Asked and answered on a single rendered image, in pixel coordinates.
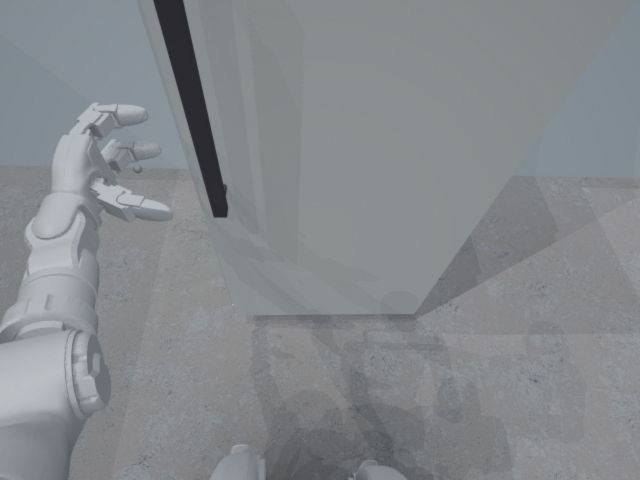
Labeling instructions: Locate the fridge door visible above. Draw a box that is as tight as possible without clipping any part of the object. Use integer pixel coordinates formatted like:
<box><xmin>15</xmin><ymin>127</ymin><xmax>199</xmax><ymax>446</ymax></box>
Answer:
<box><xmin>141</xmin><ymin>0</ymin><xmax>635</xmax><ymax>315</ymax></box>

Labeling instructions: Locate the robot shin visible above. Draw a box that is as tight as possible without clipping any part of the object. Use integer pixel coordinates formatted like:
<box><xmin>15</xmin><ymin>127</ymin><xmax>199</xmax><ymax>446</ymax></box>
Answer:
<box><xmin>355</xmin><ymin>460</ymin><xmax>378</xmax><ymax>474</ymax></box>
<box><xmin>230</xmin><ymin>445</ymin><xmax>253</xmax><ymax>454</ymax></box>

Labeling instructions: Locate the left robot shin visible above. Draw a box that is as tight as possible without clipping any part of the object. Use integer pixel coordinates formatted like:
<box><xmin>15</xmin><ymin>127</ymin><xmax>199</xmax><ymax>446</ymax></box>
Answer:
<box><xmin>230</xmin><ymin>445</ymin><xmax>253</xmax><ymax>454</ymax></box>

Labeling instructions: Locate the handle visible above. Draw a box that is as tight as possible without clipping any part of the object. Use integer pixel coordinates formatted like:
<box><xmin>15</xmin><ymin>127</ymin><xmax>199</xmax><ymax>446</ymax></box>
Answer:
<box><xmin>153</xmin><ymin>0</ymin><xmax>228</xmax><ymax>218</ymax></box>

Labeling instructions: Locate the left robot hand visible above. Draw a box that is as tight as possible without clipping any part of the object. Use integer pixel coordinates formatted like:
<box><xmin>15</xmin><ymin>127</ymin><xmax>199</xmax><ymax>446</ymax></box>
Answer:
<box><xmin>51</xmin><ymin>102</ymin><xmax>173</xmax><ymax>223</ymax></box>

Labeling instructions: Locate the robot left forearm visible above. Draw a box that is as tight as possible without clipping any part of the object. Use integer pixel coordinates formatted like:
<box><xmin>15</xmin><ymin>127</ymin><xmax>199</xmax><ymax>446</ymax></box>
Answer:
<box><xmin>0</xmin><ymin>192</ymin><xmax>102</xmax><ymax>344</ymax></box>

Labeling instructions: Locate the left robot upper arm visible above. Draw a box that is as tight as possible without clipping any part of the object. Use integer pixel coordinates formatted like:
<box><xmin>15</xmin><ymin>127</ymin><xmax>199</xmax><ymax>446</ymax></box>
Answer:
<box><xmin>0</xmin><ymin>329</ymin><xmax>111</xmax><ymax>480</ymax></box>

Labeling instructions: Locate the right robot shin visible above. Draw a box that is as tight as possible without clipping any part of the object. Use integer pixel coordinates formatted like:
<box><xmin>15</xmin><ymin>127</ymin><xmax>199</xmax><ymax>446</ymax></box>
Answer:
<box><xmin>355</xmin><ymin>460</ymin><xmax>378</xmax><ymax>474</ymax></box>

